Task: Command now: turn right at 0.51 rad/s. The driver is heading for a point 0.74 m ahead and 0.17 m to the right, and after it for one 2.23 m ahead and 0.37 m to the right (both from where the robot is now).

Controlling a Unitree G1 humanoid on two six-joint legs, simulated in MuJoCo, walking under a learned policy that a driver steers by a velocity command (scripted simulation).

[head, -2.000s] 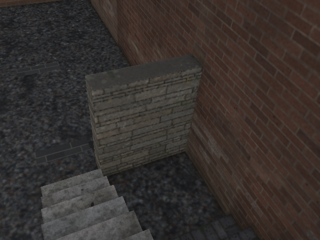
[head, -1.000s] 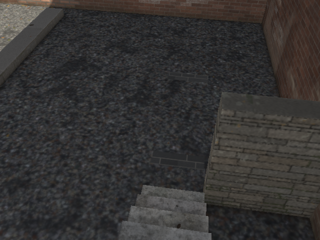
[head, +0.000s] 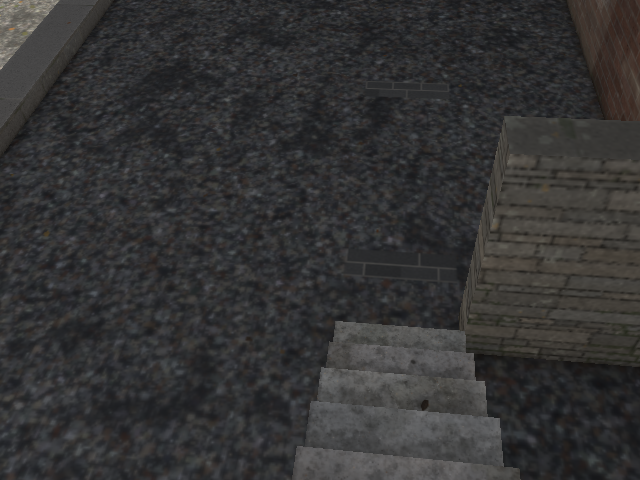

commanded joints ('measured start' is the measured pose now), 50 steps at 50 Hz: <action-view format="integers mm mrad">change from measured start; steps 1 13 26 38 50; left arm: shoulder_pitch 309 196 0 -349 530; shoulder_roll -38 118 -38 -28 -133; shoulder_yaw -24 -28 1 0 -91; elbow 81 3 -106 -138 170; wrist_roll -1 23 38 88 116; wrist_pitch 23 -85 14 -42 -152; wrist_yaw -4 49 17 20 -24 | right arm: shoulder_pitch -159 -231 -253 349 -214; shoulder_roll -48 -133 -71 -194 -125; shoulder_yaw -18 -34 -10 -64 -66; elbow -104 -263 -114 70 2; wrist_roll -3 17 49 -29 104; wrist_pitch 13 120 -75 -127 -80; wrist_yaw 34 127 126 97 97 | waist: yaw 181 15 165 -223 335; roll -120 -234 -84 258 -108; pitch -85 -138 96 52 -80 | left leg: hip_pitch -206 -242 -219 713 -418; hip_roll -73 -243 154 351 -194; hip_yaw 32 8 -258 -191 81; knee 2 439 -945 -655 578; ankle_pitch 9 -249 135 379 -106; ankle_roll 89 -26 128 100 70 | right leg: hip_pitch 527 200 -438 -747 675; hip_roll -29 -216 135 -76 -94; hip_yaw -108 648 138 176 -144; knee -325 -689 1303 390 -105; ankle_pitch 64 -989 -93 123 311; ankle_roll -46 -154 105 10 63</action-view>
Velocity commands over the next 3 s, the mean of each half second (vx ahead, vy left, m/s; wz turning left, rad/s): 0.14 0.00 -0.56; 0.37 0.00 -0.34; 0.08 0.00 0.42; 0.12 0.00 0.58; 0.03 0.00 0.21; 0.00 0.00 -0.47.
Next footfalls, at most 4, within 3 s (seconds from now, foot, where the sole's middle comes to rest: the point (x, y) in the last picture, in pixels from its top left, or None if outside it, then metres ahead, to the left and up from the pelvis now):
0.08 right None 0.16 -0.10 -0.84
0.32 left None -0.05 0.08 -0.64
0.84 right None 0.03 -0.36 -0.69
1.00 right None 0.09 -0.39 -0.84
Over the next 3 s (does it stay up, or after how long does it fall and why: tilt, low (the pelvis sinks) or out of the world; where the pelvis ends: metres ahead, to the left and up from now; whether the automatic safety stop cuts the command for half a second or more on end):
stays up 0.20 -0.06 -0.19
